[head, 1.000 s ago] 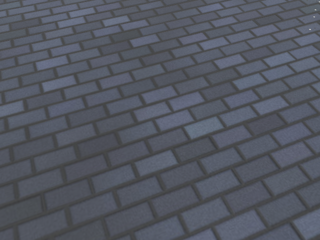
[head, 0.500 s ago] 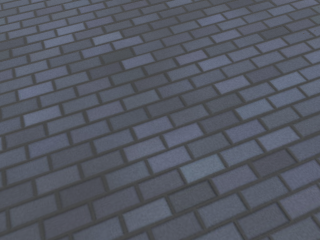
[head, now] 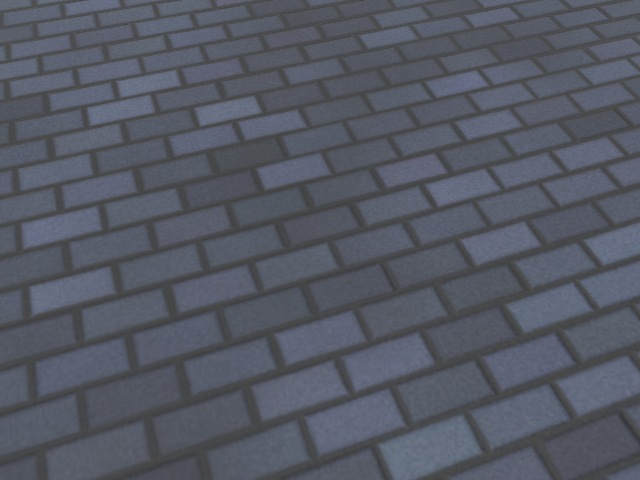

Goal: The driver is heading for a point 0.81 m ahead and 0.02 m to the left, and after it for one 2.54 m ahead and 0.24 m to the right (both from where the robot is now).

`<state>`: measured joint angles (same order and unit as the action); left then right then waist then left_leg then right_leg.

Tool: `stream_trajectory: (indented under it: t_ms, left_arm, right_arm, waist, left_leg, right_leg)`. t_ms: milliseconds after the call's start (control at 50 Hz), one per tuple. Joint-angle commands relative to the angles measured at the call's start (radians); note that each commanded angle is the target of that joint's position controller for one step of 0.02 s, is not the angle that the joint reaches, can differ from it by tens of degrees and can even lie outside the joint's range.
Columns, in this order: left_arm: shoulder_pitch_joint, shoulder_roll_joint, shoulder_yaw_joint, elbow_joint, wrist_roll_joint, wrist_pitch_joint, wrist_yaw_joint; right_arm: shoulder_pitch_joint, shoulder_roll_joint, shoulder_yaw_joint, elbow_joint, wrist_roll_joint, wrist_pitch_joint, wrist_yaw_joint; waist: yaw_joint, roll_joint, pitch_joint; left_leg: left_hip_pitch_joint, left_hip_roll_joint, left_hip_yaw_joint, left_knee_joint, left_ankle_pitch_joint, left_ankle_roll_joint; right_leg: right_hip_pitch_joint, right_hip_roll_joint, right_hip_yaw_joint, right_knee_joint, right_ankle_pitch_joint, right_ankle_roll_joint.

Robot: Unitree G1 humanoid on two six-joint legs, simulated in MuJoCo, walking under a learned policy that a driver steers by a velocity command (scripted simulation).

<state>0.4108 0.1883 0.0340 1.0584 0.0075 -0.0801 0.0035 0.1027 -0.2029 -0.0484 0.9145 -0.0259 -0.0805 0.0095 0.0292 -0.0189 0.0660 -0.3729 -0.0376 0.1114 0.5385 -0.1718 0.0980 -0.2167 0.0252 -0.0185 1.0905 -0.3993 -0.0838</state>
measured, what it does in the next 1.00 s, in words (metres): walks ahead: right foot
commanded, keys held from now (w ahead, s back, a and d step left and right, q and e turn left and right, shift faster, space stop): w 1.00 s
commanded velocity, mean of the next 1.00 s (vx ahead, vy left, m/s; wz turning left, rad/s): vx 0.50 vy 0.00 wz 0.00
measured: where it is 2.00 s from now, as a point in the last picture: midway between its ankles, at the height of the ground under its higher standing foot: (337, 233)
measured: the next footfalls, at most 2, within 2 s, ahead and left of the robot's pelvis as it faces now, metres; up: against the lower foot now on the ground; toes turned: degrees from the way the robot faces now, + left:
right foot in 0.48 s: +0.41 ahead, -0.11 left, +0.00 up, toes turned -4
left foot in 1.04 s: +0.71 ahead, +0.07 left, +0.00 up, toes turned +5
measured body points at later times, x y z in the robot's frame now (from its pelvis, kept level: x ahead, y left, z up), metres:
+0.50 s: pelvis +0.26 -0.03 -0.01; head +0.30 -0.04 +0.44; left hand +0.46 +0.19 -0.11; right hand +0.17 -0.26 -0.15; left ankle +0.08 +0.06 -0.71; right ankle +0.37 -0.11 -0.73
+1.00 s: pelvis +0.52 -0.02 +0.00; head +0.55 -0.02 +0.45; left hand +0.42 +0.20 -0.14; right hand +0.72 -0.23 -0.11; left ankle +0.67 +0.07 -0.71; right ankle +0.37 -0.11 -0.73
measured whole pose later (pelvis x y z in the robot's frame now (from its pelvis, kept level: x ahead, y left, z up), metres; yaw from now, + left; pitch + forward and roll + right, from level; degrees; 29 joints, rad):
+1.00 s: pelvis +0.52 -0.02 +0.00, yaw +0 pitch +1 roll -2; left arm 0.48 0.17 0.03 1.09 0.03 -0.09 0.01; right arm 0.00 -0.18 -0.03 0.88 -0.02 -0.05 0.03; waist 0.07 0.02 0.05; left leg -0.52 0.04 0.08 0.57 -0.11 0.08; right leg 0.13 0.07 -0.08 0.21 -0.35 -0.05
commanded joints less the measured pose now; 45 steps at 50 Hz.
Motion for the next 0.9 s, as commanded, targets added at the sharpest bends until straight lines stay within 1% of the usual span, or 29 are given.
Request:
stream_trajectory:
  t_ms: [20, 40, 60, 80, 120, 140, 180, 240, 300, 360, 400, 420, 440, 460, 480, 500, 520, 540, 560, 580, 600, 620, 640, 660, 680, 720, 760, 820, 900]
  left_arm:
    - [-0.038, 0.09, 0.027, -0.078, 0.013, -0.01, -0.006]
    - [-0.011, 0.065, 0.023, -0.073, 0.027, 0.006, -0.012]
    - [0.001, 0.046, 0.021, -0.067, 0.032, 0.018, -0.017]
    - [-0.007, 0.04, 0.021, -0.071, 0.034, 0.026, -0.022]
    - [-0.077, 0.047, 0.023, -0.097, 0.034, 0.038, -0.028]
    - [-0.125, 0.053, 0.023, -0.115, 0.033, 0.041, -0.03]
    - [-0.22, 0.059, 0.021, -0.147, 0.027, 0.043, -0.032]
    - [-0.335, 0.048, 0.012, -0.184, 0.017, 0.041, -0.034]
    - [-0.419, 0.047, 0.006, -0.21, 0.013, 0.038, -0.033]
    - [-0.481, 0.059, 0.008, -0.237, 0.014, 0.03, -0.031]
    - [-0.476, 0.068, 0.012, -0.245, 0.014, 0.022, -0.029]
    - [-0.439, 0.073, 0.016, -0.237, 0.014, 0.016, -0.026]
    - [-0.357, 0.085, 0.024, -0.212, 0.015, 0.011, -0.019]
    - [-0.201, 0.099, 0.037, -0.158, 0.019, 0.002, -0.011]
    - [-0.018, 0.155, 0.057, -0.106, 0.04, -0.009, 0.0]
    - [0.11, 0.268, 0.087, -0.094, 0.06, -0.009, 0.004]
    - [0.052, 0.245, 0.084, -0.096, 0.025, 0.008, -0.006]
    - [-0.069, 0.2, 0.07, -0.111, 0.006, 0.011, -0.01]
    - [-0.139, 0.134, 0.053, -0.122, 0.004, 0.005, -0.015]
    - [-0.167, 0.099, 0.042, -0.119, 0.006, -0.001, -0.015]
    - [-0.17, 0.064, 0.03, -0.105, 0.002, -0.007, -0.011]
    - [-0.147, 0.065, 0.028, -0.092, 0.004, -0.014, -0.007]
    - [-0.113, 0.07, 0.028, -0.078, 0.005, -0.022, -0.006]
    - [-0.089, 0.085, 0.03, -0.067, 0.003, -0.027, -0.004]
    - [-0.074, 0.099, 0.032, -0.061, 0.004, -0.03, -0.004]
    - [-0.033, 0.106, 0.03, -0.05, 0.004, -0.03, -0.003]
    - [0.005, 0.1, 0.024, -0.042, 0.004, -0.028, -0.004]
    - [0.056, 0.103, 0.021, -0.029, 0.004, -0.029, -0.001]
    - [0.125, 0.107, 0.019, -0.002, 0.012, -0.025, 0.008]
  right_arm:
    - [0.159, -0.08, -0.021, 0.03, 0.011, -0.008, -0.001]
    - [0.165, -0.049, -0.01, 0.046, 0.014, -0.013, -0.005]
    - [0.19, -0.047, -0.008, 0.06, 0.013, -0.021, -0.007]
    - [0.218, -0.057, -0.009, 0.074, 0.015, -0.028, -0.009]
    - [0.253, -0.087, -0.013, 0.09, 0.016, -0.035, -0.011]
    - [0.273, -0.093, -0.012, 0.095, 0.016, -0.035, -0.011]
    - [0.311, -0.089, -0.008, 0.104, 0.016, -0.032, -0.01]
    - [0.36, -0.086, -0.003, 0.115, 0.016, -0.03, -0.011]
    - [0.42, -0.089, -0.001, 0.135, 0.013, -0.029, -0.015]
    - [0.453, -0.094, -0.002, 0.153, 0.003, -0.023, -0.024]
    - [0.443, -0.105, -0.006, 0.159, -0.002, -0.02, -0.03]
    - [0.424, -0.112, -0.008, 0.158, -0.002, -0.02, -0.032]
    - [0.409, -0.121, -0.011, 0.158, -0.002, -0.018, -0.033]
    - [0.389, -0.124, -0.011, 0.157, 0.003, -0.014, -0.03]
    - [0.376, -0.107, -0.004, 0.137, 0.012, -0.016, -0.027]
    - [0.464, -0.013, 0.016, 0.105, 0.056, -0.016, -0.015]
    - [0.443, -0.084, -0.007, 0.116, 0.031, -0.015, -0.016]
    - [0.353, -0.097, -0.016, 0.09, 0.019, -0.012, -0.015]
    - [0.296, -0.082, -0.013, 0.075, 0.014, -0.016, -0.009]
    - [0.281, -0.062, -0.014, 0.075, 0.008, -0.011, -0.007]
    - [0.296, -0.045, -0.012, 0.078, -0.007, 0.004, -0.002]
    - [0.32, -0.027, -0.01, 0.084, -0.013, 0.016, 0.005]
    - [0.312, -0.026, -0.011, 0.081, -0.016, 0.025, 0.009]
    - [0.288, -0.026, -0.012, 0.071, -0.016, 0.031, 0.011]
    - [0.249, -0.03, -0.013, 0.057, -0.014, 0.036, 0.014]
    - [0.152, -0.041, -0.014, 0.023, -0.011, 0.042, 0.017]
    - [0.064, -0.043, -0.011, -0.008, -0.005, 0.042, 0.019]
    - [-0.041, -0.029, 0.0, -0.042, 0.003, 0.039, 0.021]
    - [-0.143, -0.037, 0.004, -0.079, 0.004, 0.033, 0.019]
  waist:
    - [-0.041, 0.04, -0.049]
    - [-0.01, 0.058, -0.038]
    - [-0.002, 0.066, -0.037]
    - [0.006, 0.064, -0.033]
    - [0.007, 0.065, -0.01]
    - [0.001, 0.064, 0.004]
    - [-0.02, 0.066, 0.023]
    - [-0.049, 0.072, 0.035]
    - [-0.078, 0.082, 0.04]
    - [-0.091, 0.086, 0.054]
    - [-0.075, 0.089, 0.052]
    - [-0.051, 0.093, 0.035]
    - [-0.016, 0.098, -0.006]
    - [0.052, 0.072, -0.082]
    - [0.116, 0.035, -0.191]
    - [0.107, -0.179, -0.347]
    - [0.085, -0.121, -0.348]
    - [0.035, -0.06, -0.183]
    - [0.013, -0.012, -0.092]
    - [-0.018, -0.01, -0.045]
    - [-0.049, -0.021, -0.024]
    - [-0.061, -0.048, -0.03]
    - [-0.065, -0.037, -0.027]
    - [-0.069, -0.034, -0.019]
    - [-0.069, -0.029, -0.009]
    - [-0.052, -0.027, 0.015]
    - [-0.032, -0.029, 0.028]
    - [-0.003, -0.036, 0.035]
    - [0.028, -0.044, 0.049]
  left_leg:
    - [0.305, 0.315, -0.411, -0.341, 0.043, 0.152]
    - [0.237, 0.281, -0.346, -0.363, 0.078, 0.125]
    - [0.215, 0.27, -0.319, -0.37, 0.132, 0.124]
    - [0.208, 0.261, -0.295, -0.378, 0.173, 0.127]
    - [0.207, 0.244, -0.251, -0.407, 0.185, 0.126]
    - [0.214, 0.239, -0.236, -0.42, 0.188, 0.124]
    - [0.24, 0.225, -0.213, -0.435, 0.21, 0.116]
    - [0.275, 0.209, -0.178, -0.434, 0.266, 0.099]
    - [0.356, 0.219, -0.164, -0.416, 0.321, 0.097]
    - [0.453, 0.252, -0.166, -0.376, 0.392, 0.106]
    - [0.495, 0.27, -0.159, -0.325, 0.494, 0.099]
    - [0.493, 0.269, -0.143, -0.272, 0.614, 0.087]
    - [0.486, 0.26, -0.129, -0.178, 0.749, 0.073]
    - [0.446, 0.226, -0.096, -0.005, 0.791, 0.054]
    - [0.269, 0.187, -0.072, 0.229, 0.592, 0.034]
    - [-0.091, 0.029, 0.003, 0.643, 0.05, -0.022]
    - [-0.211, -0.021, -0.129, 0.783, -0.333, -0.006]
    - [-0.27, 0.047, -0.161, 0.796, -0.248, 0.003]
    - [-0.253, 0.083, -0.16, 0.739, -0.171, 0.002]
    - [-0.214, 0.111, -0.155, 0.678, -0.132, 0.0]
    - [-0.163, 0.129, -0.151, 0.632, -0.108, -0.01]
    - [-0.126, 0.13, -0.142, 0.611, -0.101, -0.02]
    - [-0.129, 0.131, -0.133, 0.602, -0.092, -0.029]
    - [-0.152, 0.135, -0.125, 0.579, -0.071, -0.038]
    - [-0.185, 0.143, -0.117, 0.55, -0.038, -0.047]
    - [-0.257, 0.157, -0.102, 0.47, 0.032, -0.063]
    - [-0.291, 0.158, -0.087, 0.367, 0.093, -0.076]
    - [-0.273, 0.136, -0.061, 0.214, 0.163, -0.078]
    - [-0.282, 0.109, -0.041, 0.099, 0.155, -0.055]
  right_leg:
    - [-0.369, -0.095, 0.063, 0.127, 0.098, -0.012]
    - [-0.312, -0.109, 0.06, 0.083, 0.113, -0.001]
    - [-0.285, -0.108, 0.051, 0.063, 0.115, 0.008]
    - [-0.29, -0.109, 0.04, 0.045, 0.123, 0.017]
    - [-0.346, -0.123, 0.022, -0.013, 0.182, 0.034]
    - [-0.38, -0.131, 0.014, -0.052, 0.219, 0.042]
    - [-0.43, -0.139, -0.002, -0.146, 0.29, 0.056]
    - [-0.426, -0.124, -0.028, -0.304, 0.373, 0.063]
    - [-0.422, -0.101, -0.049, -0.408, 0.402, 0.053]
    - [-0.436, -0.087, -0.053, -0.471, 0.355, 0.03]
    - [-0.396, -0.069, -0.059, -0.512, 0.286, 0.003]
    - [-0.323, -0.046, -0.071, -0.538, 0.248, -0.014]
    - [-0.21, -0.012, -0.086, -0.563, 0.22, -0.033]
    - [-0.024, 0.019, -0.104, -0.631, 0.26, -0.057]
    - [0.246, -0.085, 0.012, -0.633, 0.242, -0.101]
    - [0.559, -0.401, 0.48, -0.695, 0.124, -0.233]
    - [0.513, -0.442, 0.685, -0.814, 0.128, -0.255]
    - [0.365, -0.4, 0.52, -0.828, 0.08, -0.221]
    - [0.224, -0.358, 0.41, -0.872, 0.132, -0.19]
    - [0.135, -0.309, 0.322, -0.903, 0.182, -0.152]
    - [0.064, -0.263, 0.248, -0.929, 0.228, -0.116]
    - [0.035, -0.257, 0.217, -0.936, 0.282, -0.12]
    - [0.032, -0.246, 0.195, -0.94, 0.352, -0.126]
    - [0.033, -0.239, 0.168, -0.949, 0.38, -0.13]
    - [0.039, -0.231, 0.15, -0.964, 0.379, -0.13]
    - [0.066, -0.22, 0.126, -0.984, 0.402, -0.13]
    - [0.098, -0.208, 0.104, -0.99, 0.441, -0.124]
    - [0.142, -0.2, 0.074, -0.986, 0.501, -0.113]
    - [0.267, -0.23, 0.065, -0.952, 0.585, -0.119]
